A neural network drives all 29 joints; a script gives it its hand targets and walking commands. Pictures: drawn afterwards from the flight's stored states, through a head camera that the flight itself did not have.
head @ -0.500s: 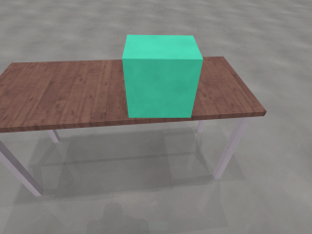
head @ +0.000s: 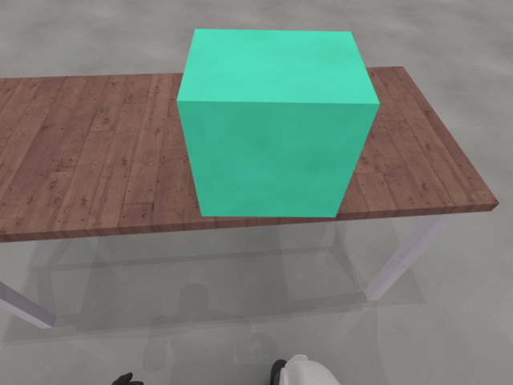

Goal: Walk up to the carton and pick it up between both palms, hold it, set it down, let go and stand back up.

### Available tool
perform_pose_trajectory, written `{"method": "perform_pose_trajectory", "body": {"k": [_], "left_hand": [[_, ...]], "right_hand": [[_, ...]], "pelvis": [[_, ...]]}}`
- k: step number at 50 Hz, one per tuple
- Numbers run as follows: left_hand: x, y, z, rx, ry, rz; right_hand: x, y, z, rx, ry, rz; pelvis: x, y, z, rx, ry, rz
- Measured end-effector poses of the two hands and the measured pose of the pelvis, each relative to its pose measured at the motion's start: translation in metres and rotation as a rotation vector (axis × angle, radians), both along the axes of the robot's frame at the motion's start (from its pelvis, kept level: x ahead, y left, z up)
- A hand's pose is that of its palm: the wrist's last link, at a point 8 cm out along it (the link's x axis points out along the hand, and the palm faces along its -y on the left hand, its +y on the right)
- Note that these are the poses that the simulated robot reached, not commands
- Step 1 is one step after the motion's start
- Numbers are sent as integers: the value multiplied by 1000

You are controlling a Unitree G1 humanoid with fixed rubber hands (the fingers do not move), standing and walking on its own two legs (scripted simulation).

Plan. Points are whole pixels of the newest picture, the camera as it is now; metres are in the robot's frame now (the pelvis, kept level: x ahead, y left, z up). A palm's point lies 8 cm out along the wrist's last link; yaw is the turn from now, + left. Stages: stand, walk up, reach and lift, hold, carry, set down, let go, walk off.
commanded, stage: walk up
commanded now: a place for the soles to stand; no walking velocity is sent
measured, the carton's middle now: (270, 130) +0.54 -0.05 +0.08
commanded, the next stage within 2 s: none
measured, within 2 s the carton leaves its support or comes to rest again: neither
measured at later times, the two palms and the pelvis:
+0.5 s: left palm out of the picture +0.13 +0.25 -0.11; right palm (414, 373) +0.16 -0.25 -0.08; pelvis +0.09 -0.01 +0.03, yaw +0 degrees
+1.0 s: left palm (149, 369) +0.19 +0.16 -0.09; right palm out of the picture +0.12 -0.31 -0.11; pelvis +0.11 -0.07 +0.04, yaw -3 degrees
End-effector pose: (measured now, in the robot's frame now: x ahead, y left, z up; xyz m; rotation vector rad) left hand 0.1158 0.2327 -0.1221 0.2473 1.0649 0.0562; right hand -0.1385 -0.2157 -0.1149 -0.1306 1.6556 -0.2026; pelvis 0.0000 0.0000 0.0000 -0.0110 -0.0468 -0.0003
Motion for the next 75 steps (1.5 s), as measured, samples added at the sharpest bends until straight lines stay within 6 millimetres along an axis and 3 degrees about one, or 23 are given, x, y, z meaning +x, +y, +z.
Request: {"method": "perform_pose_trajectory", "body": {"k": [2,4,10,13,16,21,28,31,36,40,45,50,60,75], "left_hand": [[13,-10,-5,-9,-14,18],[13,-14,-6,-31,2,80],[-6,-13,3,-62,65,169],[-17,-6,-2,-48,139,168],[-18,3,-14,-40,190,155],[-4,11,-9,-21,237,124],[15,13,13,28,254,90],[22,1,13,35,249,78],[44,-38,17,23,166,49],[62,-61,26,-4,102,33],[78,-72,33,-9,59,13],[72,-69,33,1,94,9],[39,-48,23,17,191,31],[1,-24,18,23,287,15]], "right_hand": [[40,-17,-11,-21,-62,21],[89,-31,-10,-48,-163,41],[234,-47,27,-91,-489,176],[279,-42,36,-102,-597,191],[299,-31,27,-107,-630,188],[300,-20,24,-104,-572,132],[291,-46,39,-135,-503,112],[286,-61,37,-131,-483,101],[276,-88,18,-93,-449,84],[272,-92,11,-56,-440,59],[265,-91,7,-15,-401,74],[257,-93,8,-15,-351,88],[255,-96,16,-56,-322,105],[246,-75,19,-57,-316,94]], "pelvis": [[14,-6,-4,-17,-24,-7],[26,-12,-1,-10,-42,6],[58,-17,21,-6,-60,22],[69,-14,21,-17,-51,21],[78,-7,11,-30,-45,23],[87,-4,16,-12,-27,-11],[94,-17,34,-17,49,-13],[99,-28,33,-2,59,-25],[105,-47,26,-12,29,-36],[114,-56,30,12,17,-45],[114,-64,33,19,16,-43],[114,-65,35,18,20,-46],[113,-59,36,11,12,-57],[103,-37,37,12,12,-79]]}}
